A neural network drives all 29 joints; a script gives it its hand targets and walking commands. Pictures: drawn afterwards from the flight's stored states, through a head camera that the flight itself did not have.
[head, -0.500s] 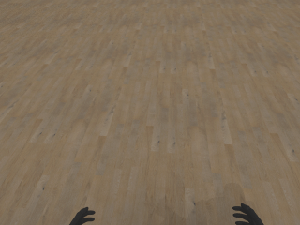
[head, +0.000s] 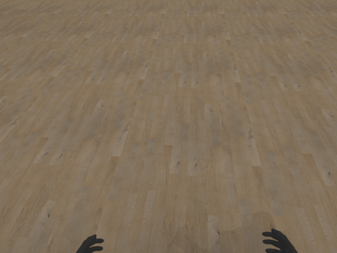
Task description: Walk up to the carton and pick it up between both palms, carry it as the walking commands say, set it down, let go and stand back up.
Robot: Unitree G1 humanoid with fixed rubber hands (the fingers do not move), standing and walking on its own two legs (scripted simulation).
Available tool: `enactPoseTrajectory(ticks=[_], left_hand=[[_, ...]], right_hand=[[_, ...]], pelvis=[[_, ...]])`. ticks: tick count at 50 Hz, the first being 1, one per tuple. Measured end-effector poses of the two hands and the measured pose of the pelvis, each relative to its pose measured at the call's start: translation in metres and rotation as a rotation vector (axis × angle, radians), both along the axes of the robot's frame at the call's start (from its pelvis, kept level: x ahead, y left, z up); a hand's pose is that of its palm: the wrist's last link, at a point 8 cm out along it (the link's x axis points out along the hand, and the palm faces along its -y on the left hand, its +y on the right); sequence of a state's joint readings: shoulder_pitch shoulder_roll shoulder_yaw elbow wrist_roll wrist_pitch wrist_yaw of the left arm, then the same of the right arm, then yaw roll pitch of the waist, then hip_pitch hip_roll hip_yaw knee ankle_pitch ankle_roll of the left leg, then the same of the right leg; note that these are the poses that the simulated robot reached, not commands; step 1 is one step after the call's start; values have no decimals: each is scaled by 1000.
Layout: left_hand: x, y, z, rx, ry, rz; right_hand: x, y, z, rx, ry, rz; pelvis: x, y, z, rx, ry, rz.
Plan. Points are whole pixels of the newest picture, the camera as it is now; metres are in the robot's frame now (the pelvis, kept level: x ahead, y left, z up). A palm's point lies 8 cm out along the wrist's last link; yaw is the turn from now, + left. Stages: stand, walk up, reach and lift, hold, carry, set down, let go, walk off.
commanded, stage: stand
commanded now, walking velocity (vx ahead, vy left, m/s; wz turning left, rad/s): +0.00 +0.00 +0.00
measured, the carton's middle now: out of the picture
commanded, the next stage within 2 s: walk up in 1.60 s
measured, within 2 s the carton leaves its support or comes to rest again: neither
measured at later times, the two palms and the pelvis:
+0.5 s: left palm out of the picture +0.12 +0.25 -0.09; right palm out of the picture +0.14 -0.25 -0.08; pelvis -0.01 +0.00 +0.00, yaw +0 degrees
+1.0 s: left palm out of the picture +0.10 +0.25 -0.09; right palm out of the picture +0.11 -0.26 -0.09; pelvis -0.02 -0.01 +0.00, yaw +0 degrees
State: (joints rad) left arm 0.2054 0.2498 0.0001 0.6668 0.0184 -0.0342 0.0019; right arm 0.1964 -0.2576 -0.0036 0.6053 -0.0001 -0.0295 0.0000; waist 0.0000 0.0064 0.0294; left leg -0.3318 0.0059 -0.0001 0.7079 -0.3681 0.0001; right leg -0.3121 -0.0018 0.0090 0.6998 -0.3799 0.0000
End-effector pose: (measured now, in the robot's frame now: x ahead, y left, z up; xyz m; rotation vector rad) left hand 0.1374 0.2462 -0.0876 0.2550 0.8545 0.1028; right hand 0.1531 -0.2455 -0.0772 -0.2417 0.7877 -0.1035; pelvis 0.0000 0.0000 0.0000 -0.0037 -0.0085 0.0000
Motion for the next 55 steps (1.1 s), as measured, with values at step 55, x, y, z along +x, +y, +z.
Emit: enactPoseTrajectory(ticks=[55], left_hand=[[-44,0,-6,29,83,25]], right_hand=[[-48,-18,-17,3,103,-27]], pelvis=[[-23,-11,2,17,-30,2]])
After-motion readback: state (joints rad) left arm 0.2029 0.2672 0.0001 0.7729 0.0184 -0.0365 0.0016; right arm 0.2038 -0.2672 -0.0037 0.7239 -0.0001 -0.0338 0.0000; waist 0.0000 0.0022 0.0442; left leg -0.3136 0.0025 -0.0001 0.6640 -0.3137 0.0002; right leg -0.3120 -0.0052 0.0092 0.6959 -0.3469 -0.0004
